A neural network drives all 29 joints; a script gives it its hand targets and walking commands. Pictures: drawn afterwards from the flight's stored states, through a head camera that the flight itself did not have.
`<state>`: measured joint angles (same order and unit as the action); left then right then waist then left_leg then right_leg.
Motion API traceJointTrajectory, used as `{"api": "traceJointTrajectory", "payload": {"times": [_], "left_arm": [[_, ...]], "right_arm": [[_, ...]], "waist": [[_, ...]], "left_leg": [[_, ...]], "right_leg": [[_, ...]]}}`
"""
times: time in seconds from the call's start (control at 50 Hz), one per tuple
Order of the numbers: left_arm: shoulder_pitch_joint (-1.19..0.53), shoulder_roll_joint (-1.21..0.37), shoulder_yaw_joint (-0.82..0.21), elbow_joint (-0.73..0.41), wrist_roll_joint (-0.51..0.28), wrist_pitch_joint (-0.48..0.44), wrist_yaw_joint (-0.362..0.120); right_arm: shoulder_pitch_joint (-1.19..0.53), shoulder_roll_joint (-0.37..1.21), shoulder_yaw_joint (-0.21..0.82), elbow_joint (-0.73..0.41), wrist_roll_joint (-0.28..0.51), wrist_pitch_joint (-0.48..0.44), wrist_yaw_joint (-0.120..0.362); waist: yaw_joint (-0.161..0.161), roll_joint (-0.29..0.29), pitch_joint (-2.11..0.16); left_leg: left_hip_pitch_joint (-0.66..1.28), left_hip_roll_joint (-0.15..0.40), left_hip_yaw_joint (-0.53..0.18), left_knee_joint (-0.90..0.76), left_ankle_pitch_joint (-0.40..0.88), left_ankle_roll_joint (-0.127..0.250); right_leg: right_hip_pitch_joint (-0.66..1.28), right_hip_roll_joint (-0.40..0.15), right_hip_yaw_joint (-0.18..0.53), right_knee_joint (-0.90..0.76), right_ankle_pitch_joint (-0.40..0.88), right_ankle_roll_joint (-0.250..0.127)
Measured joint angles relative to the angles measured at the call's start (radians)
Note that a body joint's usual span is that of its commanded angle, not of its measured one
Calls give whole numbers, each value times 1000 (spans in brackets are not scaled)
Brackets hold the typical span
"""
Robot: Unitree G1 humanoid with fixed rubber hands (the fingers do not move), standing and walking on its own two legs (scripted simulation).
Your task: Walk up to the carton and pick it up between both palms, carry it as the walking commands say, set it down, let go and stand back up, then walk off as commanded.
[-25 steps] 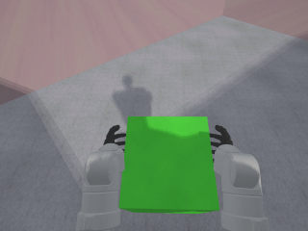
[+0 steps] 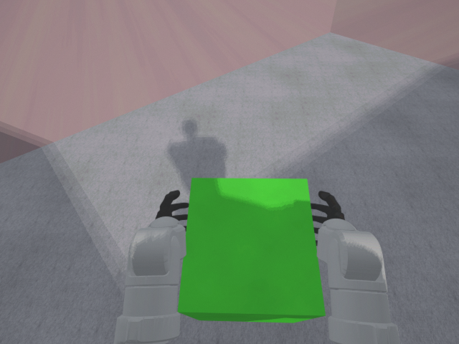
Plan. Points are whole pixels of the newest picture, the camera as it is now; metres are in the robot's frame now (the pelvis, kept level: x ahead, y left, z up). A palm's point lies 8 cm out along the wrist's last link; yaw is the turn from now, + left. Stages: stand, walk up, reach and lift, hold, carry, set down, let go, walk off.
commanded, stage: carry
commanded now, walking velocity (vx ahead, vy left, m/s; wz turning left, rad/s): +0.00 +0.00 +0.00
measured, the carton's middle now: (247, 257) +0.30 +0.00 -0.02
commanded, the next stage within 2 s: hold in 1.38 s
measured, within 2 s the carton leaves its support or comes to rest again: neither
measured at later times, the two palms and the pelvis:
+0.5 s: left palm (169, 237) +0.29 +0.13 +0.06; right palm (336, 242) +0.29 -0.15 +0.06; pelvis +0.00 +0.00 +0.00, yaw +0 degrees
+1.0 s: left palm (172, 237) +0.29 +0.13 +0.07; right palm (342, 243) +0.29 -0.16 +0.06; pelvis +0.00 -0.01 +0.00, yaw +0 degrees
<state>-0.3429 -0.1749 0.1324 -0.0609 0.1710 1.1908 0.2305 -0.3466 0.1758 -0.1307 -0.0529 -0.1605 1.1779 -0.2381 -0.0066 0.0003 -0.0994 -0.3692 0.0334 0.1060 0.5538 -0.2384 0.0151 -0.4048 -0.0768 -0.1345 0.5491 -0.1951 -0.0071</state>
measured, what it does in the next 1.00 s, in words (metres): stands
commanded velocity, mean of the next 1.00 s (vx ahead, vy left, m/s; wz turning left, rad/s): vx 0.00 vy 0.00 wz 0.00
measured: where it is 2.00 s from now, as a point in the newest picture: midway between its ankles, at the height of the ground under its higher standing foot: outside the picture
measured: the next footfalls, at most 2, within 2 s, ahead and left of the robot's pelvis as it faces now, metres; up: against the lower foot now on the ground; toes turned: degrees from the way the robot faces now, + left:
none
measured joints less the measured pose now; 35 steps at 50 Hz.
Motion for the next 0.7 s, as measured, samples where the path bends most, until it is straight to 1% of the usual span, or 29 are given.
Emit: {"api": "traceJointTrajectory", "payload": {"times": [0.12,0.16,0.22,0.3,0.38,0.44,0.56,0.7], "left_arm": [[-1,0,8,60,27,-51,-29],[0,0,14,82,39,-75,-47],[7,2,24,115,52,-120,-79],[28,9,22,142,53,-185,-99],[61,18,2,122,35,-228,-102],[85,24,-15,95,22,-242,-100],[117,30,-34,57,6,-237,-96],[119,31,-33,59,7,-222,-98]], "right_arm": [[0,0,-11,59,-26,-50,31],[2,-1,-18,82,-38,-73,50],[10,-3,-31,114,-53,-117,91],[34,-10,-30,140,-55,-180,117],[68,-20,-13,118,-39,-221,122],[92,-25,1,91,-24,-234,120],[124,-32,19,55,-5,-228,116],[126,-33,21,59,-6,-213,117]], "waist": [[0,0,-6],[-1,0,-8],[-1,0,-13],[-1,-1,-14],[-1,-1,-8],[-1,-1,-4],[-2,0,-5],[-1,1,-15]], "left_leg": [[1,1,1,-3,1,0],[1,1,1,-4,1,-1],[0,2,1,-6,1,-2],[-1,4,1,-6,1,-4],[-2,6,1,-5,0,-5],[-1,8,0,-3,-1,-6],[6,11,1,-6,-2,-8],[19,11,0,-18,4,-10]], "right_leg": [[2,1,0,-4,2,0],[2,2,1,-6,2,0],[1,3,1,-10,4,1],[1,5,0,-12,5,1],[0,7,0,-13,4,0],[1,9,0,-13,4,-1],[9,12,0,-16,4,-3],[20,13,-1,-24,7,-6]]}}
